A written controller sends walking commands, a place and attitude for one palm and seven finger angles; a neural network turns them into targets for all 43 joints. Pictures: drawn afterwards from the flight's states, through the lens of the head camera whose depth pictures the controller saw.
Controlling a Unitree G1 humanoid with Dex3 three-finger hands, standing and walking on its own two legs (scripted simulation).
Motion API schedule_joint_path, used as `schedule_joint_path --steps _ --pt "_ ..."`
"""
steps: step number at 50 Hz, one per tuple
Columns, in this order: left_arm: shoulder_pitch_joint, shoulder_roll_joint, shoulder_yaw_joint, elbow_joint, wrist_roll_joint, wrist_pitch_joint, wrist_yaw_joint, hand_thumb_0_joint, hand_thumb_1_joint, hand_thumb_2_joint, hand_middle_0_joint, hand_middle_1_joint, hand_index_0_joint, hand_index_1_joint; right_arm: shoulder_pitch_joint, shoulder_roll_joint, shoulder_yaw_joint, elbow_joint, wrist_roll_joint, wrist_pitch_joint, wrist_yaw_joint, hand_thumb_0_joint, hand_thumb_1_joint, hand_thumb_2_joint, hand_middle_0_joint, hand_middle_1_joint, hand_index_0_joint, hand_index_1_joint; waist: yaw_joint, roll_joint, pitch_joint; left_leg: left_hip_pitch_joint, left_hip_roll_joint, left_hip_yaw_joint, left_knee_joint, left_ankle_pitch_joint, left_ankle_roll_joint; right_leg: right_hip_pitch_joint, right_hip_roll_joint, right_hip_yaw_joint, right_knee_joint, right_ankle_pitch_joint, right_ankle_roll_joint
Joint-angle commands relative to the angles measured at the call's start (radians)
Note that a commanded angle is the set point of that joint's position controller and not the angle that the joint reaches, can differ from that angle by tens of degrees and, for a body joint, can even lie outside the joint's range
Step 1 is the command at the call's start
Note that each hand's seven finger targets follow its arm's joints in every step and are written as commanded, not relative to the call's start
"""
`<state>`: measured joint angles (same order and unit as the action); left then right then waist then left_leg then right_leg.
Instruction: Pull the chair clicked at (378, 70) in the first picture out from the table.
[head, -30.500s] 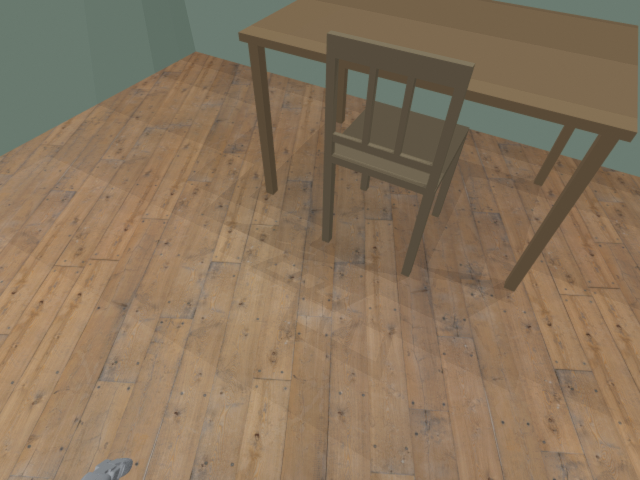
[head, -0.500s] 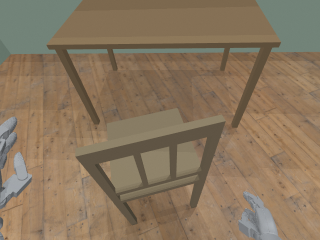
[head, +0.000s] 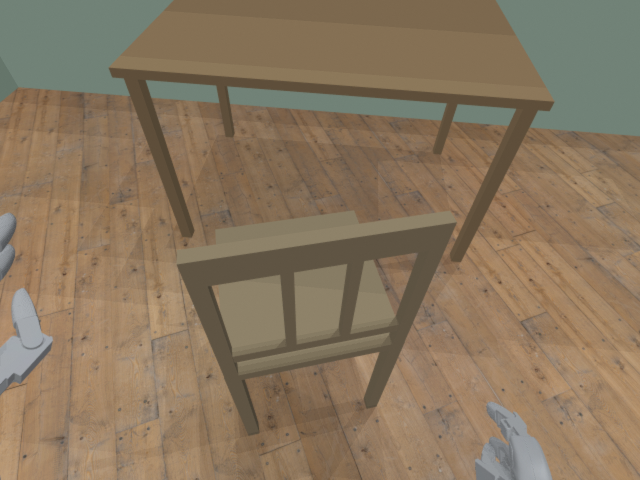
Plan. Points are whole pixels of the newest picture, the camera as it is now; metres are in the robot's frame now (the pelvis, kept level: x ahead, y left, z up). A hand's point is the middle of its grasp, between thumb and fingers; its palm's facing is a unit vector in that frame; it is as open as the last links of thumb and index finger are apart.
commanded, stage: step back with the hand held close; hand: left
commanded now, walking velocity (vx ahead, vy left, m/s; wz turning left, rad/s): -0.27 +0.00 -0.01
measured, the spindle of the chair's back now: (289, 309) +0.40 +0.08 -0.11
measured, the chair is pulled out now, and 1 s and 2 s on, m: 0.54 0.54 0.54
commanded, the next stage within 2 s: stop stepping back and stand still in 0.82 s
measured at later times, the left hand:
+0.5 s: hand (26, 383) +0.16 +0.25 +0.16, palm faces +0.42 -0.76 -0.50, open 7.4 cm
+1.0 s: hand out of the picture +0.08 +0.19 +0.15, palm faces +0.31 -0.76 -0.58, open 7.4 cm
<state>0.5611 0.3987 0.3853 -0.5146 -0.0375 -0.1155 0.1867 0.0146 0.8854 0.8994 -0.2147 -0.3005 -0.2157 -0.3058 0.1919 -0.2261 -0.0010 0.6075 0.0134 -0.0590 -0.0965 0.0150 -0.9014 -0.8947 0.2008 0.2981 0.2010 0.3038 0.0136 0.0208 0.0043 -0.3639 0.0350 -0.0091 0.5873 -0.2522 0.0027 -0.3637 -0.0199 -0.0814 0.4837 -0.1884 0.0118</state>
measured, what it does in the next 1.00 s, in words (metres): walks backwards: left foot, then right foot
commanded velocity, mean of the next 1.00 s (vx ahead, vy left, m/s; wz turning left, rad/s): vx -0.34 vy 0.01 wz -0.03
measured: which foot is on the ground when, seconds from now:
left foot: down 0.00-0.30, up 0.32-0.46, down 0.48-0.80, up 0.82-1.00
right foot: down 0.00-0.48, up 0.50-0.72, down 0.74-1.00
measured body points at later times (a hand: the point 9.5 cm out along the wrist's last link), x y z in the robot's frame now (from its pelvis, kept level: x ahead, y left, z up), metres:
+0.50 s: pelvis -0.04 -0.01 -0.01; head +0.00 +0.01 +0.44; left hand +0.13 +0.29 +0.19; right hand +0.15 -0.25 -0.09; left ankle -0.05 +0.12 -0.74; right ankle +0.05 -0.13 -0.73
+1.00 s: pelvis -0.13 -0.07 +0.01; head -0.08 -0.07 +0.46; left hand +0.05 +0.22 +0.19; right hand +0.04 -0.32 -0.08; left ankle -0.16 +0.06 -0.71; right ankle -0.10 -0.17 -0.73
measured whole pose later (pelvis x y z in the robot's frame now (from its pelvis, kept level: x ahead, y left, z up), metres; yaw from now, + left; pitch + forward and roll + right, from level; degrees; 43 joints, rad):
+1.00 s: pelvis -0.13 -0.07 +0.01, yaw +1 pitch +4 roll +1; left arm 0.68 0.45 0.45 -0.54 -0.04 -0.20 0.15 0.01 0.88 0.90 -0.22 -0.30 -0.22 -0.31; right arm 0.14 -0.21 -0.02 0.62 0.01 -0.04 -0.08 0.02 -0.90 -0.89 0.20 0.30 0.20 0.30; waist -0.05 -0.04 0.02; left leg -0.36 0.00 0.03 0.70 -0.41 -0.03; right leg -0.35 -0.02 -0.04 0.47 -0.19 -0.03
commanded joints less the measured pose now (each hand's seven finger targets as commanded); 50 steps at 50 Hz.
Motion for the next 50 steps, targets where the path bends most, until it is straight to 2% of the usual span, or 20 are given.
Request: schedule_joint_path --steps 1,4,7,11,14,16,18,22,24,25,26,29,33,37,39,40,41,44,46,50 --pt "-0.033 0.203 0.167 -0.270 0.005 -0.088 0.027 0.000 0.900 0.900 -0.200 -0.300 -0.200 -0.300 -0.104 -0.117 -0.040 -0.177 0.007 -0.082 -0.015 0.000 -0.900 -0.900 0.200 0.300 0.200 0.300 -0.006 0.198 -0.105 -0.212 0.139 -0.170 -0.294 -0.234 0.068 0.253 -0.023 0.064 0.079 -0.091 -0.002" --pt "-0.004 0.209 0.176 -0.280 -0.001 -0.094 0.015 0.000 0.900 0.900 -0.200 -0.300 -0.200 -0.300 -0.101 -0.117 -0.050 -0.162 -0.003 -0.095 -0.008 0.000 -0.900 -0.900 0.200 0.300 0.200 0.300 0.003 0.143 -0.164 -0.118 0.143 -0.149 -0.202 0.109 0.060 0.236 -0.030 0.070 0.107 0.118 -0.001" --pt "-0.010 0.198 0.187 -0.241 0.000 -0.098 0.006 0.000 0.900 0.900 -0.200 -0.300 -0.200 -0.300 -0.118 -0.119 -0.055 -0.150 -0.009 -0.106 -0.002 0.000 -0.900 -0.900 0.200 0.300 0.200 0.300 0.002 0.203 -0.105 -0.248 0.203 -0.172 -0.260 -0.015 0.086 0.254 -0.020 0.075 0.209 -0.043 0.004" --pt "-0.045 0.180 0.170 -0.206 -0.001 -0.096 -0.004 0.000 0.900 0.900 -0.200 -0.300 -0.200 -0.300 -0.100 -0.110 -0.057 -0.134 -0.002 -0.103 0.004 0.000 -0.900 -0.900 0.200 0.300 0.200 0.300 0.000 0.083 -0.073 -0.259 0.171 -0.137 -0.157 -0.062 0.073 0.220 -0.038 0.117 0.154 0.033 -0.013" --pt "-0.087 0.204 0.163 -0.221 -0.004 -0.103 -0.009 0.000 0.900 0.900 -0.200 -0.300 -0.200 -0.300 -0.081 -0.101 -0.067 -0.128 -0.008 -0.101 0.013 0.000 -0.900 -0.900 0.200 0.300 0.200 0.300 -0.011 -0.137 -0.100 -0.113 -0.009 -0.033 0.105 -0.249 0.009 0.012 -0.196 0.346 -0.145 -0.076 -0.091" --pt "-0.085 0.216 0.155 -0.221 -0.006 -0.091 0.004 0.000 0.900 0.900 -0.200 -0.300 -0.200 -0.300 -0.081 -0.077 -0.069 -0.103 -0.009 -0.083 0.019 0.000 -0.900 -0.900 0.200 0.300 0.200 0.300 -0.006 -0.250 -0.140 -0.017 -0.055 -0.004 0.401 -0.211 -0.015 -0.057 -0.349 0.447 -0.300 -0.170 -0.181" --pt "-0.077 0.227 0.177 -0.235 0.003 -0.091 0.006 0.000 0.900 0.900 -0.200 -0.300 -0.200 -0.300 -0.120 -0.062 -0.056 -0.115 -0.017 -0.071 0.022 0.000 -0.900 -0.900 0.200 0.300 0.200 0.300 -0.008 -0.241 -0.172 -0.050 -0.029 -0.034 0.440 -0.239 -0.007 0.020 -0.349 0.356 -0.242 0.010 -0.187" --pt "0.026 0.223 0.207 -0.240 -0.004 -0.107 0.007 0.000 0.900 0.900 -0.200 -0.300 -0.200 -0.300 -0.118 -0.066 -0.033 -0.116 -0.010 -0.043 0.002 0.000 -0.900 -0.900 0.200 0.300 0.200 0.300 -0.028 -0.053 -0.141 0.047 -0.005 -0.006 -0.184 -0.072 0.006 0.079 -0.166 0.156 -0.029 0.111 -0.053" --pt "0.004 0.209 0.204 -0.317 0.003 -0.135 0.008 0.000 0.900 0.900 -0.200 -0.300 -0.200 -0.300 -0.124 -0.100 -0.062 -0.130 -0.019 -0.057 0.003 0.000 -0.900 -0.900 0.200 0.300 0.200 0.300 -0.023 0.288 -0.141 0.001 0.282 -0.280 -0.274 0.272 0.114 0.029 -0.023 0.071 0.301 -0.100 0.012" --pt "0.022 0.219 0.215 -0.290 0.009 -0.132 0.008 0.000 0.900 0.900 -0.200 -0.300 -0.200 -0.300 -0.117 -0.080 -0.073 -0.113 -0.025 -0.073 0.006 0.000 -0.900 -0.900 0.200 0.300 0.200 0.300 -0.035 0.283 -0.171 0.044 0.348 -0.289 -0.249 0.422 0.156 -0.046 -0.006 0.104 0.478 -0.289 0.012" --pt "0.048 0.188 0.195 -0.290 -0.018 -0.147 -0.001 0.000 0.900 0.900 -0.200 -0.300 -0.200 -0.300 -0.107 -0.091 -0.082 -0.109 -0.015 -0.096 0.019 0.000 -0.900 -0.900 0.200 0.300 0.200 0.300 -0.006 0.223 -0.197 0.091 0.332 -0.215 -0.216 0.532 0.172 -0.069 0.014 0.132 0.583 -0.305 0.008" --pt "-0.024 0.198 0.196 -0.369 -0.017 -0.145 -0.005 0.000 0.900 0.900 -0.200 -0.300 -0.200 -0.300 -0.086 -0.092 -0.089 -0.078 -0.030 -0.128 0.029 0.000 -0.900 -0.900 0.200 0.300 0.200 0.300 -0.021 0.238 -0.161 0.187 0.293 -0.147 -0.138 0.801 0.151 -0.131 -0.006 0.119 0.522 -0.280 0.007" --pt "-0.054 0.174 0.161 -0.317 -0.019 -0.136 -0.012 0.000 0.900 0.900 -0.200 -0.300 -0.200 -0.300 -0.077 -0.104 -0.081 -0.069 -0.015 -0.147 0.043 0.000 -0.900 -0.900 0.200 0.300 0.200 0.300 -0.015 0.242 -0.149 0.273 0.255 -0.121 -0.102 0.730 0.102 -0.056 -0.010 0.073 0.201 -0.165 -0.012" --pt "-0.050 0.200 0.190 -0.198 -0.011 -0.130 -0.031 0.000 0.900 0.900 -0.200 -0.300 -0.200 -0.300 -0.120 -0.111 -0.070 -0.073 -0.018 -0.132 0.045 0.000 -0.900 -0.900 0.200 0.300 0.200 0.300 0.000 0.149 -0.105 0.124 0.222 -0.099 -0.040 0.371 0.054 0.129 -0.020 0.038 -0.097 0.100 0.007" --pt "-0.068 0.241 0.211 -0.168 -0.005 -0.147 -0.043 0.000 0.900 0.900 -0.200 -0.300 -0.200 -0.300 -0.120 -0.090 -0.067 -0.086 -0.012 -0.121 0.048 0.000 -0.900 -0.900 0.200 0.300 0.200 0.300 -0.009 -0.079 -0.106 0.041 0.096 0.026 0.120 0.080 -0.008 0.151 -0.137 0.104 -0.159 0.416 -0.020" --pt "-0.038 0.251 0.199 -0.164 0.003 -0.151 -0.045 0.000 0.900 0.900 -0.200 -0.300 -0.200 -0.300 -0.099 -0.076 -0.078 -0.099 0.000 -0.107 0.047 0.000 -0.900 -0.900 0.200 0.300 0.200 0.300 -0.007 -0.282 -0.175 -0.069 -0.033 0.065 0.304 -0.200 -0.044 0.228 -0.273 0.273 -0.155 0.682 -0.107" --pt "0.006 0.253 0.198 -0.166 -0.016 -0.146 -0.044 0.000 0.900 0.900 -0.200 -0.300 -0.200 -0.300 -0.115 -0.090 -0.103 -0.118 0.012 -0.099 0.043 0.000 -0.900 -0.900 0.200 0.300 0.200 0.300 -0.001 -0.395 -0.224 -0.087 -0.075 -0.009 0.500 -0.303 -0.032 0.211 -0.356 0.330 -0.170 0.690 -0.137" --pt "0.124 0.205 0.231 -0.122 -0.014 -0.134 -0.028 0.000 0.900 0.900 -0.200 -0.300 -0.200 -0.300 -0.178 -0.007 -0.048 -0.129 0.002 -0.057 0.027 0.000 -0.900 -0.900 0.200 0.300 0.200 0.300 -0.013 -0.202 -0.200 -0.165 -0.015 -0.047 0.479 -0.266 -0.047 0.246 -0.292 0.206 -0.091 0.639 -0.170" --pt "0.134 0.208 0.236 -0.154 -0.012 -0.135 -0.015 0.000 0.900 0.900 -0.200 -0.300 -0.200 -0.300 -0.191 -0.010 -0.030 -0.139 0.000 -0.037 0.010 0.000 -0.900 -0.900 0.200 0.300 0.200 0.300 -0.016 -0.164 -0.188 -0.125 -0.003 -0.019 0.219 -0.275 -0.041 0.267 -0.239 0.166 -0.057 0.653 -0.128" --pt "0.134 0.240 0.219 -0.315 -0.020 -0.132 0.017 0.000 0.900 0.900 -0.200 -0.300 -0.200 -0.300 -0.093 -0.070 -0.050 -0.147 0.001 -0.037 -0.006 0.000 -0.900 -0.900 0.200 0.300 0.200 0.300 -0.040 -0.071 -0.248 0.163 -0.003 0.044 -0.225 0.071 0.002 0.249 -0.170 0.140 -0.026 0.247 -0.049"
